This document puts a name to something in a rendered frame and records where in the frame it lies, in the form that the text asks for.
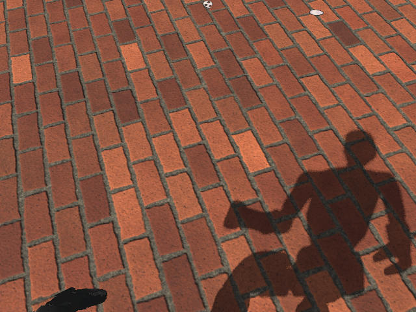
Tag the left robot hand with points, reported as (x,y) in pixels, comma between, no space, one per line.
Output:
(72,300)

